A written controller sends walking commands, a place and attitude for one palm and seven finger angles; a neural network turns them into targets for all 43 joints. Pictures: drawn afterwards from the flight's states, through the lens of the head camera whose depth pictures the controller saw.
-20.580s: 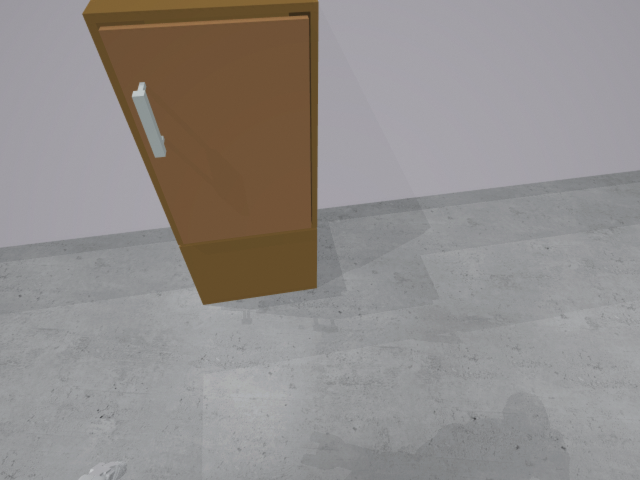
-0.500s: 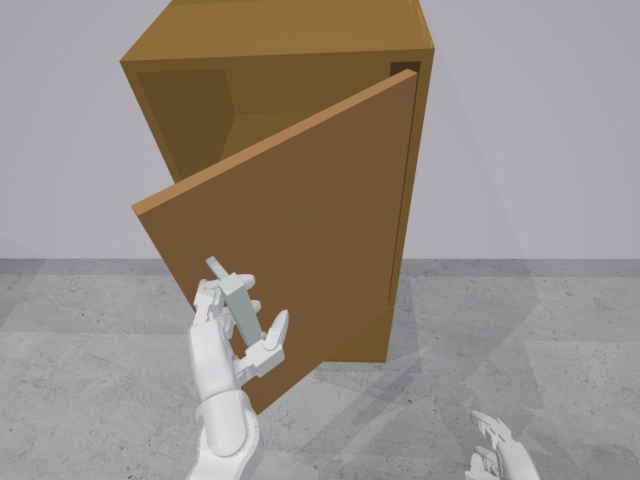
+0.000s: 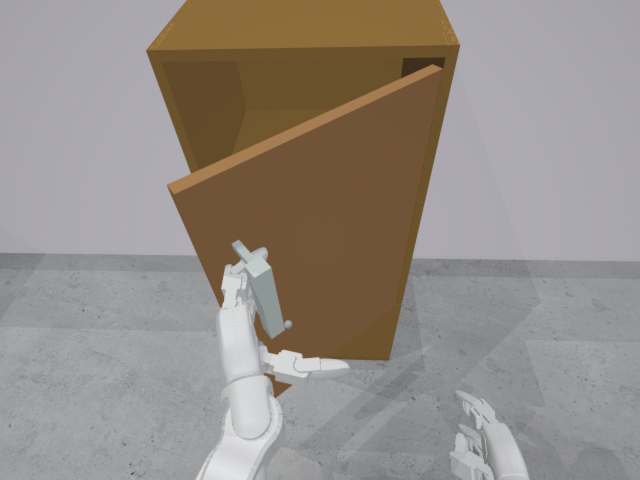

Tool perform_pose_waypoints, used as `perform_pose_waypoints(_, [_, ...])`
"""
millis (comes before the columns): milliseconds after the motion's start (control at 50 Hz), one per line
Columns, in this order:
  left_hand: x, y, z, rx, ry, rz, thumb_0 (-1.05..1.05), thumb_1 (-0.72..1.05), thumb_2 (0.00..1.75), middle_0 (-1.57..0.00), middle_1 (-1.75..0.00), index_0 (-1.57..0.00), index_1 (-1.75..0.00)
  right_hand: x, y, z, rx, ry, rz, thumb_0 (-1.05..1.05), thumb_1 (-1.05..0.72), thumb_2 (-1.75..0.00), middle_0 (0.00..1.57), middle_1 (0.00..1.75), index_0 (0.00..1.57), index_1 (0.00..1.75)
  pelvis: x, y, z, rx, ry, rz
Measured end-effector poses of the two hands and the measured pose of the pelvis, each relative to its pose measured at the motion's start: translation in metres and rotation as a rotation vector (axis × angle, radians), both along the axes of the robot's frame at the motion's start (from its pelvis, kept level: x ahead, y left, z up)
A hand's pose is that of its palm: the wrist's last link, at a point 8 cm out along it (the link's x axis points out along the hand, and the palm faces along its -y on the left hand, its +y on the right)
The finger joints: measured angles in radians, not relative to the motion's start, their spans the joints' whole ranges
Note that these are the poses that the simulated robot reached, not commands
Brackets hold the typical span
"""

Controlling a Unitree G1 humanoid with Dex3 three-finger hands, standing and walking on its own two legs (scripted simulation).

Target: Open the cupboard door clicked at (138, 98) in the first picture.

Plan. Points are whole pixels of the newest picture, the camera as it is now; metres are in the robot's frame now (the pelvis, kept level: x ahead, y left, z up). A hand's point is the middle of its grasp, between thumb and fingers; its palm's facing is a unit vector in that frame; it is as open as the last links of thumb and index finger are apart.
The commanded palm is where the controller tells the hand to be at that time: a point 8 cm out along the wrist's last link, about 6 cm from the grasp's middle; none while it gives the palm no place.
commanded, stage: open thumb and fingers to let go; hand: left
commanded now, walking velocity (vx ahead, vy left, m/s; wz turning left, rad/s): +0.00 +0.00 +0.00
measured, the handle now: (257, 290) +0.34 +0.10 +0.07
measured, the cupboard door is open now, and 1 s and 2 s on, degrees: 41 45 45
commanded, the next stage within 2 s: slide the hand sideways off the handle in 0.02 s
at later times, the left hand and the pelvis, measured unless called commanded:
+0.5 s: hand (290, 355) +0.25 +0.05 +0.07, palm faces -0.12 -0.99 +0.03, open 16.2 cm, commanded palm +0.22 +0.11 +0.07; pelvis -0.01 +0.03 -0.01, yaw -2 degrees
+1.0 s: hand (249, 385) +0.21 +0.09 +0.07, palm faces -0.07 -1.00 +0.01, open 16.0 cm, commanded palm +0.18 +0.16 +0.07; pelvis +0.01 +0.02 -0.01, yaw -2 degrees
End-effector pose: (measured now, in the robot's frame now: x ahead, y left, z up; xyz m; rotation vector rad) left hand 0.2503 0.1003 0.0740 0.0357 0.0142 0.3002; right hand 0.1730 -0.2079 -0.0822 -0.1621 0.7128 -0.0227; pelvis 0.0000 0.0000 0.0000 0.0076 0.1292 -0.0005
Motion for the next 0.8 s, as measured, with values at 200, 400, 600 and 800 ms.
perform_pose_waypoints(200, [0.001, 0.009, 0.0, 0.006, -0.006, -0.116, -0.01, -0.5, 0.3, -0.3, -0.49, -0.24, -0.55, -0.004, 0.016, -0.001, 0.004, 0.014, 0.026, 0.02, -0.9, -0.9, 0.2, 0.3, 0.2, 0.3, -0.005, 0.013, -0.002, -0.008, -0.002, -0.001])
perform_pose_waypoints(400, [-0.015, 0.007, -0.004, -0.064, -0.015, -0.453, -0.01, -0.5, 0.3, -0.17, -0.33, -0.14, -0.35, -0.025, 0.019, -0.001, -0.009, -0.005, -0.028, 0.02, -0.9, -0.9, 0.2, 0.3, 0.2, 0.3, -0.011, 0.029, -0.005, -0.013, -0.009, -0.015])
perform_pose_waypoints(600, [-0.022, 0.01, -0.002, -0.057, -0.016, -0.418, -0.01, -0.5, 0.3, -0.17, -0.31, -0.18, -0.32, -0.027, 0.027, 0.003, 0.0, -0.001, -0.039, 0.02, -0.9, -0.9, 0.2, 0.3, 0.2, 0.3, -0.006, 0.033, -0.006, -0.008, -0.001, -0.04])
perform_pose_waypoints(800, [-0.042, 0.032, -0.002, -0.059, 0.003, -0.382, -0.01, -0.5, 0.3, -0.19, -0.32, -0.2, -0.33, -0.007, 0.025, 0.008, -0.005, -0.04, -0.019, 0.02, -0.9, -0.9, 0.2, 0.3, 0.2, 0.3, 0.003, 0.029, -0.008, -0.011, 0.011, -0.036])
